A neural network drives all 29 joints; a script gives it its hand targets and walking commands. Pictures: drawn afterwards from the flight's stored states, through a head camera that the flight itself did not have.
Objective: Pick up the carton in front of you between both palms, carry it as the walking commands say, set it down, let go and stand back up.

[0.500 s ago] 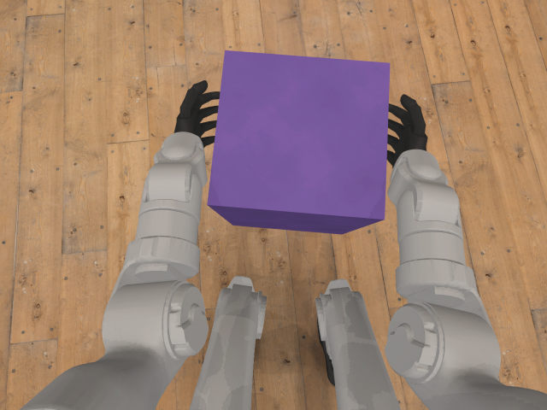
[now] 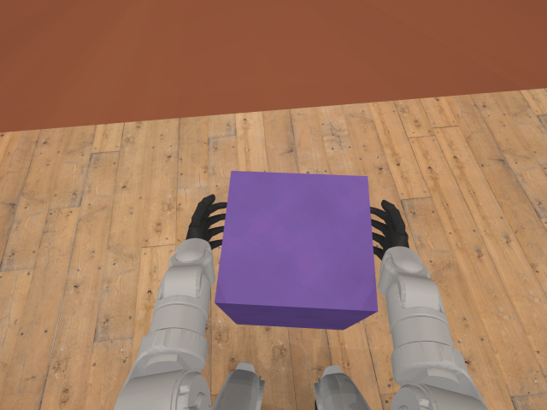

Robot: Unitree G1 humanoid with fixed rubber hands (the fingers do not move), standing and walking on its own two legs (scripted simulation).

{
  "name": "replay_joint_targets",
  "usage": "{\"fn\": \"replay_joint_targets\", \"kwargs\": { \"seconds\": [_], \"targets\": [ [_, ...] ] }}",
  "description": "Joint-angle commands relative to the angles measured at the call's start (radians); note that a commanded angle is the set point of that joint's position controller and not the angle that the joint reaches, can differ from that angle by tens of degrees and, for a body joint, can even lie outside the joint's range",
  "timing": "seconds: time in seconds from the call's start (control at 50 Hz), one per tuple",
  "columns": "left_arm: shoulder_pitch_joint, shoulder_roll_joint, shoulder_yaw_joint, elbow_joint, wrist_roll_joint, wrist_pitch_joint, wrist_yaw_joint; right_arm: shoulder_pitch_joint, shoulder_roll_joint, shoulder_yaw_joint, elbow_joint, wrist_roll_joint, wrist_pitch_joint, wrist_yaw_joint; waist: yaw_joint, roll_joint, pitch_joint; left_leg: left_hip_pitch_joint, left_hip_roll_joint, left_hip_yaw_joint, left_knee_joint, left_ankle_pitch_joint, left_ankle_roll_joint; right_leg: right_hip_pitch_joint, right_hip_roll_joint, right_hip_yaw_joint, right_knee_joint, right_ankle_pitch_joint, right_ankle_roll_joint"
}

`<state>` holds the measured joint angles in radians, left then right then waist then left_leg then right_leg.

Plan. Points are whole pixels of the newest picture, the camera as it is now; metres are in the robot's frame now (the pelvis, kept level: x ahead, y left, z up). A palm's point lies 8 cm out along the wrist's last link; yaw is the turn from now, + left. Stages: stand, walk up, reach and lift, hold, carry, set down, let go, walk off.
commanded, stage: reach and lift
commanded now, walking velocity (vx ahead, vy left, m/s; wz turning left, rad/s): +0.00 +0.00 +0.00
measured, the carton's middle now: (293, 259) +0.37 +0.00 -0.11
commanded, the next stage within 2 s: hold in 1.46 s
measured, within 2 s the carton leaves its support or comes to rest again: neither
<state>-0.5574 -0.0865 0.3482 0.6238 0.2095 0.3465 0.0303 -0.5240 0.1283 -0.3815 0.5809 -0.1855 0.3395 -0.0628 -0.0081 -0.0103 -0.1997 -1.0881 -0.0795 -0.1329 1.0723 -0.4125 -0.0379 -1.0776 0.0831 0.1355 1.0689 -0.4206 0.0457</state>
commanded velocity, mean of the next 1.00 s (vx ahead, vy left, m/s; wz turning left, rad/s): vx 0.00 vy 0.00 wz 0.00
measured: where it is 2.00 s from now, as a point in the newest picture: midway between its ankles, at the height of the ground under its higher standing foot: outside the picture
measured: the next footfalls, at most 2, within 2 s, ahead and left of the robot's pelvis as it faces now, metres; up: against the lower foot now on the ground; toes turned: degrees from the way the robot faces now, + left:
none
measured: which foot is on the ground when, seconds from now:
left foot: down 0.00-1.00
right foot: down 0.00-1.00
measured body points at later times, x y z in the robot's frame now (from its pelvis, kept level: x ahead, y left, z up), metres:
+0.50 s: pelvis +0.03 +0.00 +0.09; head +0.01 +0.00 +0.54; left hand +0.33 +0.15 +0.09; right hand +0.34 -0.15 +0.10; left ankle +0.05 +0.13 -0.65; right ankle +0.04 -0.14 -0.65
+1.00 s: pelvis +0.02 +0.00 +0.09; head +0.00 +0.00 +0.54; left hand +0.33 +0.15 +0.11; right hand +0.33 -0.15 +0.11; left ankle +0.05 +0.13 -0.65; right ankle +0.04 -0.14 -0.65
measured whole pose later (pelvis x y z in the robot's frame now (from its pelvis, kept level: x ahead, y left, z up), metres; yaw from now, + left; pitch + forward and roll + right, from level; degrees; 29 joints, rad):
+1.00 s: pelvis +0.02 +0.00 +0.09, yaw +0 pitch -3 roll +0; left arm -0.30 -0.16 0.28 0.36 0.29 0.63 0.00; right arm -0.31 0.16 -0.28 0.37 -0.29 0.63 0.00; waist 0.00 0.00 -0.01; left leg -0.17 -0.04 -0.14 0.45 -0.22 -0.02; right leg -0.17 0.04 0.15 0.45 -0.22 0.02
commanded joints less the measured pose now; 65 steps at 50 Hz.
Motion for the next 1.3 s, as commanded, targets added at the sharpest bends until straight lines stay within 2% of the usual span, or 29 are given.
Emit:
{"fn": "replay_joint_targets", "kwargs": {
  "seconds": [0.0,0.18,0.36,0.44,0.54,0.64,0.74,0.9,1.12,1.28],
  "targets": [
    [-0.52,-1.095,-0.586,-0.008,-0.15,-0.022,-0.242,-0.553,1.067,0.622,0.014,0.142,-0.009,0.257,0.004,0.021,-0.6,0.49,-0.058,0.09,-0.201,0.295,0.022,0.421,0.061,-0.095,-0.2,0.29,-0.022],
    [-0.334,-1.083,-0.636,-0.088,-0.16,0.025,-0.247,-0.36,1.06,0.672,-0.043,0.138,0.04,0.266,0.008,0.015,-0.422,0.723,-0.038,0.062,-0.406,0.429,0.022,0.678,0.035,-0.064,-0.408,0.426,-0.026],
    [-0.213,-1.069,-0.722,-0.234,-0.197,0.144,-0.261,-0.229,1.042,0.752,-0.185,0.174,0.154,0.283,0.006,0.007,-0.249,0.941,-0.023,0.056,-0.594,0.489,0.019,0.896,0.018,-0.059,-0.594,0.49,-0.022],
    [-0.186,-1.039,-0.699,-0.261,-0.185,0.204,-0.268,-0.199,1.022,0.726,-0.202,0.161,0.212,0.293,0.002,0.004,-0.115,0.958,-0.022,0.06,-0.654,0.401,0.021,0.922,0.016,-0.061,-0.657,0.405,-0.027],
    [-0.23,-1.025,-0.609,-0.215,-0.147,0.235,-0.283,-0.249,1.007,0.644,-0.153,0.127,0.247,0.311,0.013,0.001,0.017,0.921,-0.016,0.075,-0.685,0.221,0.032,0.897,0.006,-0.069,-0.689,0.227,-0.034],
    [-0.346,-1.059,-0.625,-0.235,-0.163,0.229,-0.297,-0.36,1.038,0.658,-0.17,0.14,0.238,0.324,0.012,0.008,-0.046,0.942,-0.014,0.077,-0.666,0.206,0.031,0.908,0.004,-0.073,-0.672,0.202,-0.039],
    [-0.374,-1.077,-0.647,-0.243,-0.174,0.23,-0.299,-0.392,1.043,0.672,-0.181,0.146,0.236,0.326,0.005,0.012,-0.099,0.969,-0.016,0.077,-0.662,0.226,0.025,0.923,0.006,-0.076,-0.667,0.221,-0.039],
    [-0.323,-1.064,-0.645,-0.254,-0.17,0.247,-0.29,-0.346,1.018,0.669,-0.194,0.142,0.252,0.323,0.006,0.014,-0.098,1.004,-0.017,0.076,-0.687,0.297,0.019,0.956,0.013,-0.08,-0.685,0.293,-0.035],
    [-0.229,-1.043,-0.675,-0.341,-0.19,0.275,-0.28,-0.254,0.999,0.702,-0.282,0.164,0.28,0.317,0.008,0.014,-0.106,1.056,-0.023,0.07,-0.707,0.43,0.013,1.014,0.022,-0.074,-0.704,0.429,-0.027],
    [-0.192,-1.028,-0.693,-0.391,-0.203,0.294,-0.277,-0.212,0.992,0.719,-0.329,0.175,0.301,0.311,0.007,0.01,-0.093,1.075,-0.027,0.067,-0.718,0.466,0.013,1.038,0.024,-0.069,-0.716,0.471,-0.022]
  ]
}}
